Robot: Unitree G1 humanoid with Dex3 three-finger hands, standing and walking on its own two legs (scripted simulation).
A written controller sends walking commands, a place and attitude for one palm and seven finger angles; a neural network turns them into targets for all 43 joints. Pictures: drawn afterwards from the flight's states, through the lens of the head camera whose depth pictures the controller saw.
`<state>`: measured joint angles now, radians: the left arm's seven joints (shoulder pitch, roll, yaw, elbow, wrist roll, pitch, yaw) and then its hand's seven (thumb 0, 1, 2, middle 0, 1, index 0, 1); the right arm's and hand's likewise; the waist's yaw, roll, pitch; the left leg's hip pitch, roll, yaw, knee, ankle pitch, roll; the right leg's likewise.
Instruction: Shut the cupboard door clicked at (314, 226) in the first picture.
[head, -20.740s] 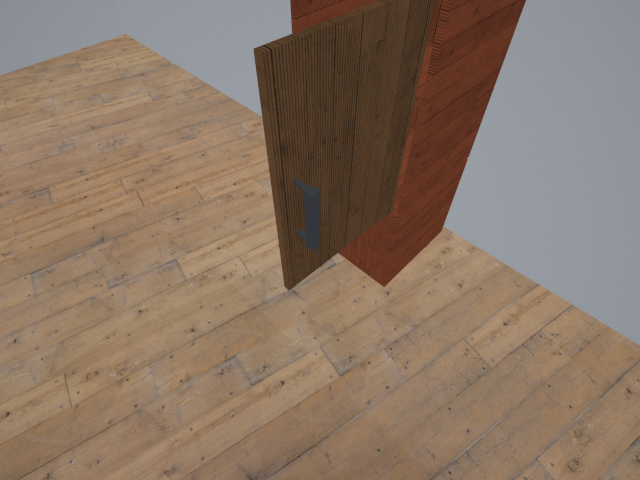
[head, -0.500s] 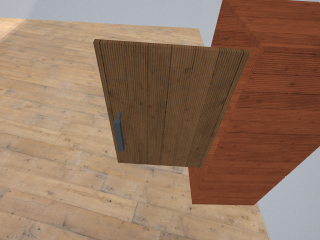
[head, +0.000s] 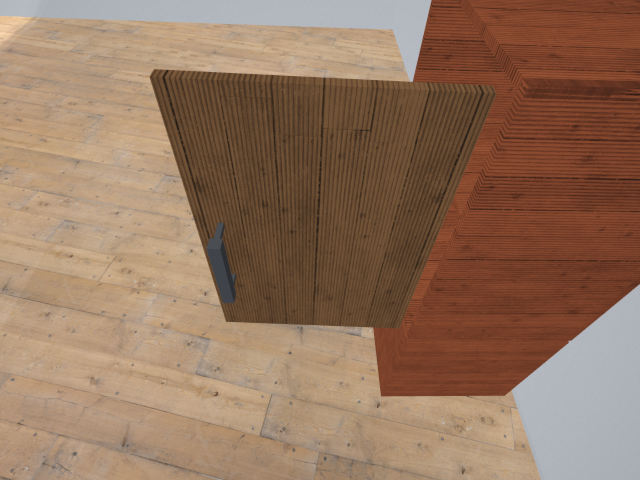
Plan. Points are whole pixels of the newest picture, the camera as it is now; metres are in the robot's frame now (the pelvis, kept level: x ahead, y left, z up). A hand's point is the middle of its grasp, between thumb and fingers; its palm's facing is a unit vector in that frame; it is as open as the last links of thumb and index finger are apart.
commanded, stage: come to a stop and stand still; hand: left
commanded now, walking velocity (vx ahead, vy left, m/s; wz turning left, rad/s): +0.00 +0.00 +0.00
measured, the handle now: (224, 264) +0.46 +0.20 -0.08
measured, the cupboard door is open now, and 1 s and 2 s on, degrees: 88 88 88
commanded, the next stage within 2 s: look again from close up in 0.74 s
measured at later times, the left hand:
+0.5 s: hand out of the picture -0.01 +0.22 -0.17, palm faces +0.03 -0.96 -0.26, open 7.3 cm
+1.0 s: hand out of the picture -0.07 +0.19 -0.18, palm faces +0.01 -0.98 -0.17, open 7.3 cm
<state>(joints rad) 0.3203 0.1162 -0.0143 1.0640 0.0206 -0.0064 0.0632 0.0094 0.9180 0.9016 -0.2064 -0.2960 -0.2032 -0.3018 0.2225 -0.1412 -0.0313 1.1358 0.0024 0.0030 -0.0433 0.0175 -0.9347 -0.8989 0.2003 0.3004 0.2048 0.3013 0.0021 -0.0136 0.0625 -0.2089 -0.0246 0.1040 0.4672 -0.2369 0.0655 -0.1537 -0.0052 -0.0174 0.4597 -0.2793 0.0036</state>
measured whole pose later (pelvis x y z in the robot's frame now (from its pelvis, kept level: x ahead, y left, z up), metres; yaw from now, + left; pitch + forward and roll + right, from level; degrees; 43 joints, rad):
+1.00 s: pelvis -0.04 +0.03 +0.00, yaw +1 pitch -1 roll -1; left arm 0.34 0.15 -0.02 1.08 0.03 0.00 0.04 0.00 0.91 0.90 -0.20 -0.30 -0.20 -0.30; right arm 0.24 -0.16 -0.02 1.10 -0.01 0.01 -0.01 0.01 -0.92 -0.90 0.20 0.30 0.20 0.30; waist 0.00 -0.01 0.05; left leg -0.27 -0.07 0.11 0.42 -0.15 0.11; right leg -0.23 -0.05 -0.02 0.45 -0.21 0.04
